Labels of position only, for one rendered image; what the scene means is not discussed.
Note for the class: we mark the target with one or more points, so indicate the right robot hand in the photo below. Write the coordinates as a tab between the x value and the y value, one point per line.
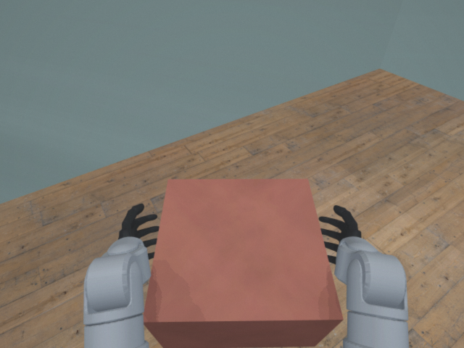
348	228

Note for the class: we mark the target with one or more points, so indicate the left robot forearm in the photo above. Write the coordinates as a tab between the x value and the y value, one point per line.
113	296

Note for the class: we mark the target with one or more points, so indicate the right robot forearm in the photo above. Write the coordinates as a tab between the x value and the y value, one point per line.
376	295

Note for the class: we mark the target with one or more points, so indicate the left robot hand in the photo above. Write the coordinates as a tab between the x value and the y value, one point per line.
130	225

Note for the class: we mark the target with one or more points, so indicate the carton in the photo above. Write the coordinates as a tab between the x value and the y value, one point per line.
240	263

